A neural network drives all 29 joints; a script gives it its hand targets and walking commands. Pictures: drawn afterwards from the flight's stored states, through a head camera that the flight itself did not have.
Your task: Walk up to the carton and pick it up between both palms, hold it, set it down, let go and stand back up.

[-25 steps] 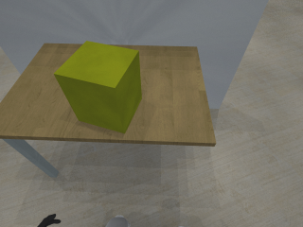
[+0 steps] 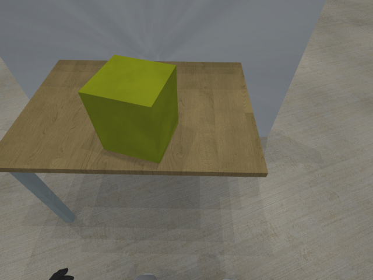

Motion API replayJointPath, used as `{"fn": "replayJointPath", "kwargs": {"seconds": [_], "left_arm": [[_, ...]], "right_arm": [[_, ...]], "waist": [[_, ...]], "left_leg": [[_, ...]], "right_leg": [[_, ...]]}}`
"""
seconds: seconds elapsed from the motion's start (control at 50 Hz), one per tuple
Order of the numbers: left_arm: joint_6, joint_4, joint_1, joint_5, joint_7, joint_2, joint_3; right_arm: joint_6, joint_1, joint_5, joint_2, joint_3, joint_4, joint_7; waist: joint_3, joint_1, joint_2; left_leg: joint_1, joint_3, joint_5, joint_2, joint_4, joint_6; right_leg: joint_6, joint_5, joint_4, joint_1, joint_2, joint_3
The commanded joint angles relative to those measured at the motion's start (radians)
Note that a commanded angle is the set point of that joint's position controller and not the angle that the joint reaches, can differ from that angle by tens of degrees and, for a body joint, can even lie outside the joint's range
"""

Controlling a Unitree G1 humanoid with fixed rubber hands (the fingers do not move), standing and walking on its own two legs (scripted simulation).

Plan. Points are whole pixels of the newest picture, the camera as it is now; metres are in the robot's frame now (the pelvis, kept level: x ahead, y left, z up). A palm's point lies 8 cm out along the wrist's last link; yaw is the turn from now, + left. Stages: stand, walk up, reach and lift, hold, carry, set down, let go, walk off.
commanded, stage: walk up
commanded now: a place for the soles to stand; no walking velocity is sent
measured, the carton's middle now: (137, 110) +0.61 +0.22 -0.03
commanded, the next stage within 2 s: none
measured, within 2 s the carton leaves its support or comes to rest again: neither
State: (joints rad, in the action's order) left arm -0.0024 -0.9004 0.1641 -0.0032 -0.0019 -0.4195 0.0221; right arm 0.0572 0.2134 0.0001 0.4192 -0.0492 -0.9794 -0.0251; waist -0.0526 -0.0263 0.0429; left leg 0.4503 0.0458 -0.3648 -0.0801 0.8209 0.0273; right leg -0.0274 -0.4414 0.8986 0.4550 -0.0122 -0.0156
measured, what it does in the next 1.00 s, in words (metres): steps to the left: left foot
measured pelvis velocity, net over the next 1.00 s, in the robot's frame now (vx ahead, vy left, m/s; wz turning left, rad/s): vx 0.03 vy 0.12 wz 0.07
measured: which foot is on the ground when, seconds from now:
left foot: down 0.00-0.72, up 0.74-0.98, down 1.00-1.00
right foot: down 0.00-1.00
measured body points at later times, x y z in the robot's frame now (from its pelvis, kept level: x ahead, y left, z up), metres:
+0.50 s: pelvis +0.00 +0.01 +0.00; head +0.02 +0.02 +0.45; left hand +0.09 +0.34 -0.12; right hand +0.07 -0.32 -0.10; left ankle +0.04 +0.17 -0.70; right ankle +0.02 -0.11 -0.70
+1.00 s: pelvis +0.03 +0.12 -0.01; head +0.06 +0.12 +0.44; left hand +0.01 +0.46 -0.11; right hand +0.15 -0.21 -0.11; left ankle +0.10 +0.26 -0.69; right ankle +0.02 -0.10 -0.70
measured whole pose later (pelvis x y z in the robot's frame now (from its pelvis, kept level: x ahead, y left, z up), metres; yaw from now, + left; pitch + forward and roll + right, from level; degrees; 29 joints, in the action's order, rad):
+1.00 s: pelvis +0.03 +0.12 -0.01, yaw +4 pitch +1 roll -1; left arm -0.08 -0.93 0.38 0.00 0.01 -0.45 0.02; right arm 0.00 0.21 0.00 0.45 -0.06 -0.86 0.07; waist -0.03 -0.02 -0.02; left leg 0.60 0.00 -0.44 -0.06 0.92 0.02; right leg 0.00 -0.50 0.87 0.41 -0.17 -0.03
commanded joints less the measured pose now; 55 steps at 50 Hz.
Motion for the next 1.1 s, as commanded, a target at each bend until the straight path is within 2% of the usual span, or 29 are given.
{"fn": "replayJointPath", "kwargs": {"seconds": [0.0,0.04,0.08,0.14,0.16,0.2,0.24,0.26,0.3,0.34,0.36,0.42,0.46,0.52,0.56,0.6,0.64,0.68,0.7,0.72,0.76,0.8,0.92,0.94,0.98,1.0,1.02,1.04,1.08], "left_arm": [[-0.024,-0.014,0.007,-0.015,0.004,-0.177,0.056],[-0.036,-0.025,0.024,-0.023,-0.002,-0.250,0.077],[-0.038,0.007,-0.009,-0.028,0.004,-0.289,0.078],[-0.035,0.020,-0.046,-0.027,0.013,-0.241,0.070],[-0.032,0.029,-0.083,-0.026,0.011,-0.213,0.054],[-0.022,0.040,-0.111,-0.018,0.001,-0.191,0.046],[-0.012,0.022,-0.036,-0.015,0.008,-0.199,0.054],[-0.014,-0.001,-0.018,-0.013,0.008,-0.186,0.053],[-0.025,-0.023,0.045,-0.025,0.005,-0.202,0.060],[-0.044,-0.025,0.034,-0.031,0.007,-0.247,0.078],[-0.041,-0.008,-0.024,-0.032,0.003,-0.258,0.069],[-0.030,0.011,-0.080,-0.022,0.006,-0.243,0.067],[-0.020,-0.006,-0.034,-0.020,0.002,-0.208,0.058],[-0.011,-0.006,-0.018,-0.017,0.002,-0.187,0.054],[-0.028,-0.020,0.041,-0.022,0.003,-0.201,0.055],[-0.034,-0.013,-0.002,-0.021,0.001,-0.256,0.070],[-0.037,0.002,-0.028,-0.023,0.008,-0.252,0.069],[-0.031,0.008,-0.059,-0.015,0.006,-0.221,0.065],[-0.064,-0.026,0.122,0.001,0.031,-0.341,0.116],[-0.077,-0.074,0.229,-0.006,0.045,-0.400,0.136],[-0.097,-0.062,0.263,-0.008,0.066,-0.428,0.154],[-0.110,-0.018,0.168,-0.007,0.065,-0.368,0.134],[-0.119,0.029,0.142,-0.017,0.054,-0.368,0.125],[-0.115,0.038,0.110,-0.024,0.050,-0.376,0.128],[-0.097,0.071,0.016,-0.026,0.044,-0.325,0.104],[-0.097,0.072,0.039,-0.025,0.041,-0.223,0.069],[-0.094,0.107,0.008,-0.004,0.050,-0.151,0.050],[-0.082,0.084,0.004,0.008,0.059,-0.234,0.061],[-0.073,-0.017,0.168,0.023,0.045,-0.268,0.067]], "right_arm": [[0.021,-0.083,-0.026,0.269,-0.046,0.060,-0.006],[0.006,-0.119,-0.016,0.213,-0.033,0.068,-0.006],[-0.005,-0.114,-0.010,0.188,-0.037,0.070,-0.011],[0.004,-0.016,0.004,0.160,-0.031,0.031,-0.001],[0.013,0.000,-0.009,0.161,-0.032,0.039,0.001],[0.023,0.032,-0.027,0.210,-0.051,0.017,0.002],[0.024,0.047,-0.027,0.297,-0.060,0.031,-0.004],[0.023,0.008,-0.027,0.295,-0.060,0.037,-0.008],[0.019,-0.078,-0.019,0.259,-0.044,0.054,-0.009],[0.001,-0.074,-0.008,0.178,-0.023,0.050,-0.005],[-0.001,-0.076,-0.010,0.176,-0.029,0.044,-0.010],[0.022,-0.007,-0.013,0.168,-0.038,0.031,0.000],[0.024,0.017,-0.007,0.247,-0.054,0.028,0.002],[0.023,-0.054,-0.027,0.267,-0.048,0.042,-0.005],[0.017,-0.103,-0.023,0.233,-0.043,0.057,-0.009],[0.000,-0.109,0.006,0.170,-0.021,0.057,-0.004],[0.003,-0.066,-0.003,0.178,-0.030,0.057,-0.004],[0.017,-0.031,-0.014,0.161,-0.027,0.038,-0.003],[-0.015,-0.070,-0.053,0.257,-0.074,0.130,0.038],[-0.038,-0.142,-0.059,0.229,-0.074,0.161,0.055],[-0.050,-0.174,-0.065,0.223,-0.065,0.174,0.064],[-0.048,-0.096,-0.056,0.243,-0.077,0.181,0.073],[-0.036,-0.140,-0.037,0.220,-0.089,0.219,0.108],[-0.032,-0.078,-0.034,0.219,-0.103,0.200,0.110],[-0.026,0.168,-0.034,0.208,-0.124,0.134,0.098],[-0.023,0.380,-0.041,0.281,-0.146,0.077,0.074],[-0.019,0.366,-0.043,0.405,-0.162,0.102,0.062],[-0.016,0.224,-0.035,0.426,-0.157,0.136,0.057],[-0.010,0.066,-0.017,0.344,-0.126,0.161,0.049]], "waist": [[0.107,-0.011,-0.151],[0.104,0.001,0.101],[0.067,0.006,0.113],[0.089,0.035,0.165],[0.106,0.050,0.086],[0.097,0.085,-0.033],[0.107,0.062,-0.160],[0.119,0.028,-0.159],[0.141,-0.003,-0.127],[0.126,-0.001,0.131],[0.051,0.020,0.146],[0.131,0.062,0.003],[0.131,0.052,-0.101],[0.104,0.008,-0.135],[0.128,0.010,-0.087],[0.103,0.015,0.097],[0.114,0.025,0.105],[0.103,0.046,0.048],[0.138,-0.018,-0.120],[0.105,-0.073,-0.018],[0.035,-0.090,-0.020],[0.019,-0.015,0.026],[0.027,-0.015,0.134],[0.108,0.026,0.183],[0.168,0.172,0.079],[0.232,0.248,-0.156],[0.116,0.253,-0.514],[0.037,0.173,-0.270],[-0.048,0.059,-0.180]], "left_leg": [[-0.104,-0.289,-0.002,-0.203,-0.281,-0.213],[-0.008,-0.050,0.006,-0.020,-0.049,-0.087],[0.097,-0.033,-0.204,0.055,0.063,-0.067],[-0.004,-0.034,-0.108,0.024,-0.071,-0.087],[-0.100,-0.021,0.016,0.030,-0.129,-0.079],[-0.261,-0.159,-0.026,-0.030,-0.241,-0.093],[-0.238,-0.408,-0.032,-0.228,-0.338,-0.220],[-0.212,-0.409,-0.002,-0.253,-0.329,-0.263],[-0.113,-0.313,0.075,-0.203,-0.247,-0.207],[0.044,-0.026,0.005,0.013,0.005,-0.078],[0.048,-0.021,-0.116,0.063,0.017,-0.061],[-0.222,-0.064,0.058,0.005,-0.175,-0.080],[-0.245,-0.266,0.072,-0.125,-0.252,-0.153],[-0.130,-0.352,0.046,-0.219,-0.296,-0.229],[-0.087,-0.155,0.172,-0.107,-0.147,-0.134],[0.032,-0.019,-0.008,0.053,-0.004,-0.067],[0.024,-0.024,-0.087,0.041,-0.058,-0.052],[-0.152,-0.056,0.107,0.018,-0.154,-0.068],[0.017,-0.049,-0.046,0.020,-0.017,-0.098],[0.273,-0.031,-0.208,0.052,0.148,-0.084],[0.511,-0.145,-0.157,0.011,0.329,-0.075],[0.460,-0.164,-0.065,-0.044,0.309,-0.053],[0.266,-0.037,-0.104,-0.013,0.121,-0.043],[0.084,-0.016,-0.103,0.001,0.053,-0.055],[-0.291,0.044,-0.016,0.051,-0.062,-0.059],[-0.475,-0.150,-0.170,0.025,-0.174,-0.067],[-0.399,-0.708,-0.468,-0.215,-0.586,-0.095],[-0.288,-0.838,-0.612,-0.278,-0.659,-0.163],[-0.126,-0.598,-0.521,-0.195,-0.601,-0.084]], "right_leg": [[-0.008,-0.026,-0.217,-0.067,-0.035,-0.021],[-0.061,-0.013,-0.464,-0.126,-0.151,-0.283],[-0.143,-0.003,-0.513,-0.137,-0.253,-0.470],[-0.132,0.102,-0.430,-0.136,-0.192,-0.327],[-0.097,0.128,-0.388,-0.081,-0.166,-0.255],[-0.027,0.096,-0.268,0.088,-0.086,-0.155],[0.013,-0.015,-0.080,0.074,-0.025,-0.031],[0.016,-0.050,-0.102,0.049,-0.018,-0.020],[-0.014,0.061,-0.241,-0.096,-0.046,-0.053],[-0.073,0.068,-0.468,-0.197,-0.173,-0.337],[-0.155,0.109,-0.473,-0.117,-0.228,-0.403],[-0.071,0.167,-0.344,-0.007,-0.145,-0.225],[-0.006,0.163,-0.182,0.017,-0.049,-0.069],[-0.005,0.047,-0.174,-0.042,-0.033,-0.034],[-0.041,0.173,-0.316,-0.119,-0.091,-0.138],[-0.111,0.144,-0.453,-0.182,-0.196,-0.352],[-0.148,0.215,-0.415,-0.187,-0.202,-0.343],[-0.092,0.190,-0.379,-0.032,-0.161,-0.245],[-0.126,-0.124,-0.381,-0.195,-0.204,-0.339],[-0.171,-0.318,-0.508,-0.365,-0.307,-0.530],[-0.207,-0.349,-0.565,-0.453,-0.401,-0.676],[-0.193,-0.181,-0.531,-0.352,-0.342,-0.512],[-0.188,0.012,-0.440,-0.181,-0.302,-0.275],[-0.184,0.070,-0.391,-0.123,-0.282,-0.235],[-0.112,0.084,-0.168,0.084,-0.221,-0.076],[-0.043,0.114,0.219,0.211,-0.125,0.005],[-0.010,-0.205,0.441,0.504,0.061,-0.005],[-0.016,-0.108,0.495,0.500,0.003,-0.095],[-0.032,0.069,0.440,0.379,-0.070,-0.075]]}}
